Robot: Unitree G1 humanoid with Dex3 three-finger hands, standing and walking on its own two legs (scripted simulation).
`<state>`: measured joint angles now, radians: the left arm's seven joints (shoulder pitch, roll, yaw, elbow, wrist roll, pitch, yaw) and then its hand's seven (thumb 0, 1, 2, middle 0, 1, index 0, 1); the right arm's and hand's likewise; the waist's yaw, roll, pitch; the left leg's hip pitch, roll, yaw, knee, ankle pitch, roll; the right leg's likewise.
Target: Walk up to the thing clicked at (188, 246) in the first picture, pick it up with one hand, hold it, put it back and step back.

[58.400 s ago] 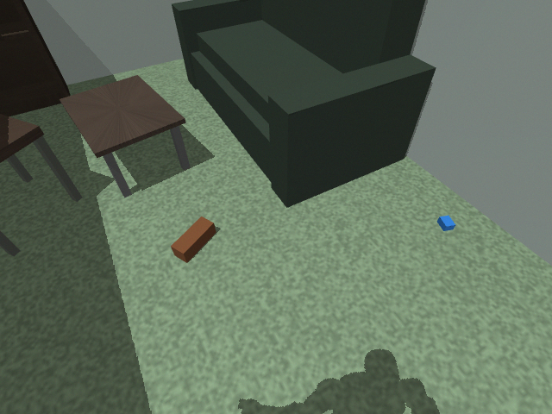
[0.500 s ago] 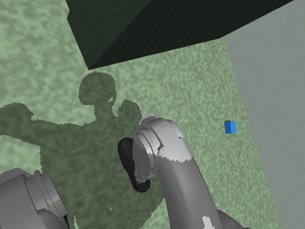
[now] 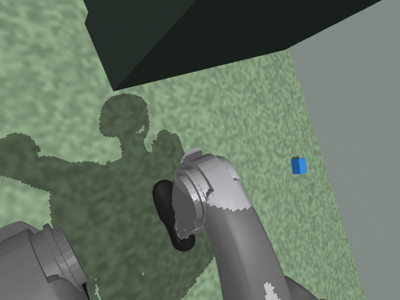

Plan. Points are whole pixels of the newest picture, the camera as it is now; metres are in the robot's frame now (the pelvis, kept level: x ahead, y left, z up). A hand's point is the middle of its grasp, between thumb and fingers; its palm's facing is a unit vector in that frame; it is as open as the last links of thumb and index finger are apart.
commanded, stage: close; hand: left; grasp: from above
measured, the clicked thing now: out of the picture +0.43 +0.43 -0.29
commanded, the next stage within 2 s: settle in 0.86 s
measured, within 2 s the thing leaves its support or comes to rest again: leaves its support in 1.30 s
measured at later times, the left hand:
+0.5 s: hand out of the picture +0.44 +0.41 -0.26, palm faces -0.30 -0.33 -0.90, open 11.7 cm
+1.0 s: hand out of the picture +0.44 +0.41 -0.26, palm faces -0.29 -0.32 -0.90, open 11.4 cm
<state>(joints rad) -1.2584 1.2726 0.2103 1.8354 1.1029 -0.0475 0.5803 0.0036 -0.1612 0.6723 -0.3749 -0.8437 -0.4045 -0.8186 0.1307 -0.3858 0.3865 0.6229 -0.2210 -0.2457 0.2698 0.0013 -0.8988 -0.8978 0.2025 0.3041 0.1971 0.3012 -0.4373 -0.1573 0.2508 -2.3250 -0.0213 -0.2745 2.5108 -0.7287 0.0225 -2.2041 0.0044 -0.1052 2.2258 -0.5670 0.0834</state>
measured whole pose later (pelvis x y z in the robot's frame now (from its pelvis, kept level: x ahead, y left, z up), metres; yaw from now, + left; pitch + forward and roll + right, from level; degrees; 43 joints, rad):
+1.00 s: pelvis +0.00 +0.00 +0.00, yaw +0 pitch +29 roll -19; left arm -1.25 1.26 0.22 1.82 1.09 -0.03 0.58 0.00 -0.15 0.65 -0.42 -0.78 -0.48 -0.76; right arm 0.13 -0.40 0.36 0.62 -0.22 -0.25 0.27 0.00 -0.90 -0.90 0.20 0.30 0.20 0.30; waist -0.43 -0.15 0.25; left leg -2.33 -0.02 -0.27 2.50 -0.72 0.02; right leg -2.21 0.00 -0.10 2.22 -0.56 0.09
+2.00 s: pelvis +0.01 -0.02 +0.01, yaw +7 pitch +35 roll -11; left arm -1.10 0.91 0.25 1.48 1.07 0.04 0.36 0.01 -0.07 0.60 -0.53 -0.76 -0.59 -0.69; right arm 0.17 -0.34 0.15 0.63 -0.13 -0.11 0.26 0.00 -0.89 -0.89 0.20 0.30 0.20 0.30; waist -0.30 -0.01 0.02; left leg -2.34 -0.04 -0.17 2.43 -0.72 -0.02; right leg -2.29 -0.04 -0.01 2.27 -0.60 0.07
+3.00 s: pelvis +0.03 -0.03 +0.26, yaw +13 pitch +26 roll -3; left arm -0.42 0.48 -0.05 0.73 0.84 0.30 0.10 0.00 -0.08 0.60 -0.52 -0.81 -0.57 -0.75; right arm 0.14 -0.24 0.00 0.68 0.02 -0.02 -0.02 0.01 -0.90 -0.89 0.21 0.30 0.20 0.30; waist -0.09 0.06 -0.20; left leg -1.44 0.03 -0.08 1.59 -0.61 -0.03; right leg -1.44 -0.05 -0.02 1.51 -0.52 0.05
